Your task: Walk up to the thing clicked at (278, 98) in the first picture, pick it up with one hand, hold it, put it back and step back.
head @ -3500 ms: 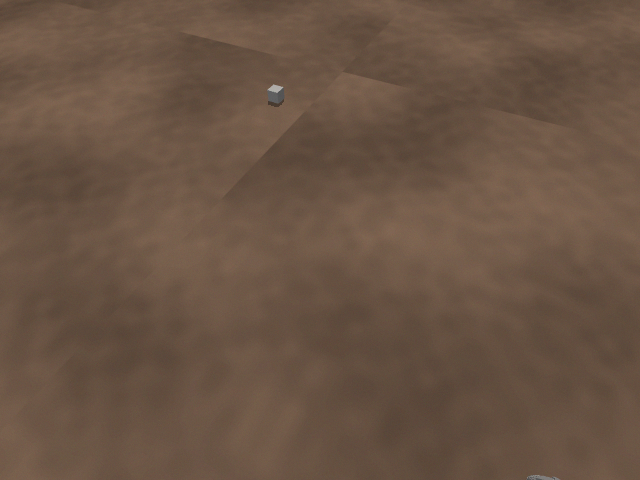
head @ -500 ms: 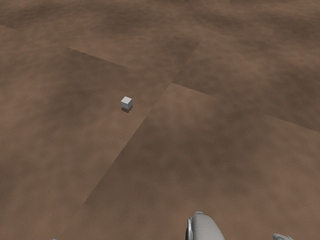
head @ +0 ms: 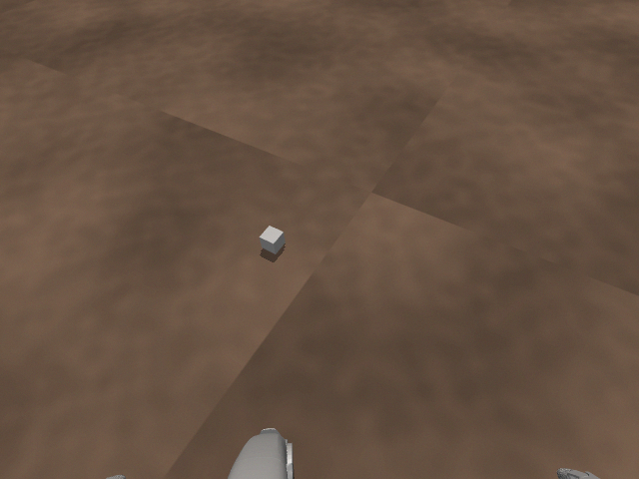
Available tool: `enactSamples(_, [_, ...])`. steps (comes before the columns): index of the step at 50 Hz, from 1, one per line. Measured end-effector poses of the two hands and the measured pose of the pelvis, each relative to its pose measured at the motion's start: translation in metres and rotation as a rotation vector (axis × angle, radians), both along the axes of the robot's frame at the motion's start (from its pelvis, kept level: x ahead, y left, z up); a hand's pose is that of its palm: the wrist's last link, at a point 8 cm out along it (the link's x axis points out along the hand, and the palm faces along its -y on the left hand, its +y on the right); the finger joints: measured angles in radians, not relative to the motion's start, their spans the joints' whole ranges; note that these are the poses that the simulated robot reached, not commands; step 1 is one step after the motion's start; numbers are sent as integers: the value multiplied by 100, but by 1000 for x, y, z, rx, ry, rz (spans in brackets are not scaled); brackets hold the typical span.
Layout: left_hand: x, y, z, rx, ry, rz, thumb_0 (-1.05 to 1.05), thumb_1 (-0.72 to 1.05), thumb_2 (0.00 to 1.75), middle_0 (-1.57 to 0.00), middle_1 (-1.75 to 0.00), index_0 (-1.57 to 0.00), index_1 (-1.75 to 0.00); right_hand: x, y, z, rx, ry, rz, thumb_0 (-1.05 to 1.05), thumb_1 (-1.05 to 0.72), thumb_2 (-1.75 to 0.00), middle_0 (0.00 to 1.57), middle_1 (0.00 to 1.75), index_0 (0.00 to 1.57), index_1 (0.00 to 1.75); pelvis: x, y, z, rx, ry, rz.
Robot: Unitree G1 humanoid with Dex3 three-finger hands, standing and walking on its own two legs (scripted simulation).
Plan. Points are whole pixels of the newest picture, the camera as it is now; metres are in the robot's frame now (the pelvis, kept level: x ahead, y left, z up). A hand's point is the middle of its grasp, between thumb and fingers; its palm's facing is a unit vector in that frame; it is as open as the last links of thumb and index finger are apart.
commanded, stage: walk up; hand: left
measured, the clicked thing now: (272, 239) +1.01 +0.26 -0.74
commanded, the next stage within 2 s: none
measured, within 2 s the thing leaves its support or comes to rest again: neither
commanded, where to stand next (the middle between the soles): +0.63 +0.03 m, yaw -1 degrees
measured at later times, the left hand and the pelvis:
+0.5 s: hand (157, 364) +0.29 +0.30 -0.14, palm faces -0.10 -0.93 -0.36, open 7.4 cm; pelvis +0.21 +0.03 +0.00, yaw -2 degrees
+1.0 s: hand (170, 297) +0.43 +0.33 -0.16, palm faces -0.04 -0.92 -0.38, open 7.4 cm; pelvis +0.38 +0.04 -0.02, yaw -1 degrees
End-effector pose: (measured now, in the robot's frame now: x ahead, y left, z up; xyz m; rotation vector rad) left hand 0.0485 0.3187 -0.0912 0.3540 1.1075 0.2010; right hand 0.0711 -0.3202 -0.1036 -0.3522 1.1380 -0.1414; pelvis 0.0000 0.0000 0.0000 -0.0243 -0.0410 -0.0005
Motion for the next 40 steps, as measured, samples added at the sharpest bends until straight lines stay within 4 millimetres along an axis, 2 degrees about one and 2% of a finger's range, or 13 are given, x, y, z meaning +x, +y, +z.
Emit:
enactSamples(5, [19,31,-28,-12,75,38,1,90,90,-21,-30,-20,-30,70,18,5,-46,-52,27,1,-91,-89,20,30,20,30,53,22,-14,-15,4,8])
enactSamples(8, [42,43,-41,-13,124,42,1,90,90,-21,-30,-20,-30,100,30,10,-68,-106,14,0,-91,-89,20,30,21,30,77,34,-19,5,-2,3])
enactSamples(13, [96,45,-35,-34,115,9,1,91,90,-20,-30,-20,-30,119,44,23,-65,-101,-22,0,-91,-89,20,30,21,30,113,40,-6,18,-9,-8])
enactSamples(19, [161,40,-22,-43,93,-35,1,91,90,-20,-30,-20,-30,132,43,21,-50,-42,-55,0,-90,-89,20,30,21,30,157,40,2,31,-11,-22])
enactSamples(25, [235,26,-10,-14,55,-66,1,91,90,-20,-30,-20,-30,154,25,1,-20,18,-97,1,-90,-89,20,30,21,30,207,26,-3,45,-7,-29])
enactSamples(30, [295,7,-8,35,-36,-73,1,91,90,-20,-30,-20,-30,189,5,-26,-3,50,-109,1,-90,-89,20,30,21,30,248,5,-18,28,-18,-23])
enactSamples(35, [319,-6,6,27,-75,-53,1,90,90,-21,-30,-20,-30,242,5,-24,19,31,-75,1,-91,-89,20,30,20,30,277,2,-8,33,-26,-22])
enactSamples(40, [330,1,8,25,-40,-45,1,90,90,-21,-30,-20,-30,291,10,-13,25,-4,-38,1,-91,-89,20,30,20,30,306,7,-3,20,-15,-16])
